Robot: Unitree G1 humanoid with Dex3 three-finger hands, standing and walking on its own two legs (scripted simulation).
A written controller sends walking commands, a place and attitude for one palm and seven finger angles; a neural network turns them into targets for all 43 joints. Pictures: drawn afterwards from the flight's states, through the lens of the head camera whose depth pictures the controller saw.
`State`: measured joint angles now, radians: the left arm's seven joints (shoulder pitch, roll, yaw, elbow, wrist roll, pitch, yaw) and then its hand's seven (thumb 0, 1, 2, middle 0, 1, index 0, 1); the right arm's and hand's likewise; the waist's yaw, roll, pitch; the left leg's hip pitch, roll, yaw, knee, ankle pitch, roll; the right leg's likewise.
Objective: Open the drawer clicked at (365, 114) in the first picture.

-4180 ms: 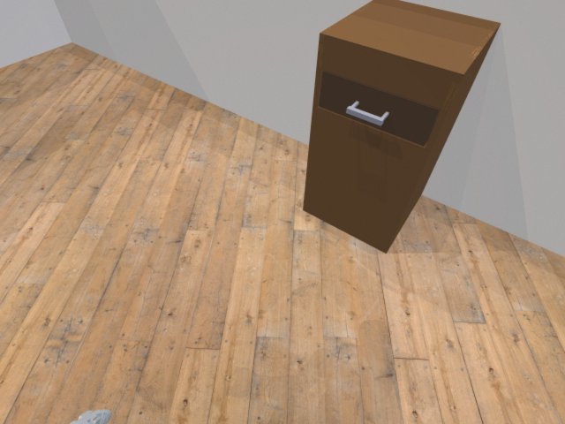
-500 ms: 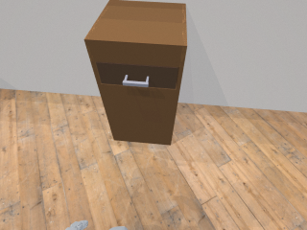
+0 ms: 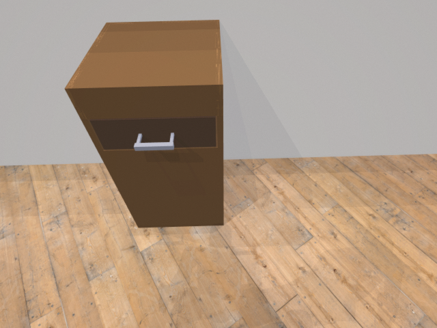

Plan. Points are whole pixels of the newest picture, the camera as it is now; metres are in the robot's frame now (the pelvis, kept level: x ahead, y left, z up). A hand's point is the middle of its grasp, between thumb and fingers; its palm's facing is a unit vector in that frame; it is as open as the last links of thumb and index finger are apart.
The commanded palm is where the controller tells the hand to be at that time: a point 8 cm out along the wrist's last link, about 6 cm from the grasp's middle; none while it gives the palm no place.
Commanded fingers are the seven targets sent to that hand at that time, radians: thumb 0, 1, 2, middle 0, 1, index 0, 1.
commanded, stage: take the last steps up to it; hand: left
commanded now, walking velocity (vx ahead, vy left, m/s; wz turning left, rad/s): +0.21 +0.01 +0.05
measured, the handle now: (155, 141) +0.67 +0.22 -0.12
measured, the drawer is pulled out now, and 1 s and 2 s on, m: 0.00 0.00 0.00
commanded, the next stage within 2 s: come to a stop and stand still in 0.24 s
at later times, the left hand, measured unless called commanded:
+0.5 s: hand out of the picture +0.05 +0.14 -0.18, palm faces +0.13 -0.99 -0.11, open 7.4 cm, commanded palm none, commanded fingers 0.00 0.90 0.90 -0.20 -0.30 -0.20 -0.30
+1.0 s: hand (169, 314) +0.18 +0.12 -0.15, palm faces +0.06 -0.97 -0.23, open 7.4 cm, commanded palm none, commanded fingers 0.00 0.90 0.90 -0.20 -0.30 -0.20 -0.30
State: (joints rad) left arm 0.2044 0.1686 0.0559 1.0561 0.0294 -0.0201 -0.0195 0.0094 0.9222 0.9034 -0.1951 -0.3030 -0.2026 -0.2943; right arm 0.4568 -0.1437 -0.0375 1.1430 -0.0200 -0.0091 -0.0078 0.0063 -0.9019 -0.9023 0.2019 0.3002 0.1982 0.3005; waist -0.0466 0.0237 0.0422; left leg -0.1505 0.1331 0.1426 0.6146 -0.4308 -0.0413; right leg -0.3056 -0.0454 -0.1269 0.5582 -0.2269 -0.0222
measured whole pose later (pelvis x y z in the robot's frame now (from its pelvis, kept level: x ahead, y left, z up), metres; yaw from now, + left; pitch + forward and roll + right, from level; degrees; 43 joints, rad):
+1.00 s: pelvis +0.12 -0.07 +0.01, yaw +2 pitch +0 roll +1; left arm 0.20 0.15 0.03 1.01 0.03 0.02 0.02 0.01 0.91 0.90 -0.20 -0.30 -0.20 -0.29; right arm 0.26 -0.20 -0.05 1.07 -0.01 0.05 -0.02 0.00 -0.91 -0.90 0.20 0.30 0.19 0.30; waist -0.01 0.03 0.01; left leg -0.29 0.05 0.03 0.72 -0.40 0.00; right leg -0.24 0.01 -0.10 0.49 -0.25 -0.06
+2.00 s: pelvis +0.12 -0.03 +0.01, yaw +1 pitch -1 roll +0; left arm 0.36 0.14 -0.04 0.97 0.05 0.06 0.05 0.02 0.92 0.90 -0.20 -0.30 -0.20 -0.29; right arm 0.36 -0.13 0.04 1.08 0.01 -0.03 -0.03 0.01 -0.91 -0.90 0.20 0.30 0.20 0.30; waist 0.01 0.01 0.02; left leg -0.14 -0.02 0.07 0.47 -0.32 0.04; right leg -0.23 -0.03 -0.06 0.49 -0.24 0.00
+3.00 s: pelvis +0.13 -0.06 -0.01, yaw +1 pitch +8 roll +1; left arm 0.25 0.39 -0.02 -0.02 1.01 -0.02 0.35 0.00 -0.12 0.47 -0.29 -0.96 -0.30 -0.95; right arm 0.18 -0.27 -0.05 0.61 -0.04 0.09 0.00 0.02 -0.90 -0.90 0.20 0.30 0.20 0.30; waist 0.06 0.05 -0.05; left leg -0.40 0.01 0.07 0.67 -0.40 0.01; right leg -0.51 -0.01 -0.05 0.71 -0.34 -0.04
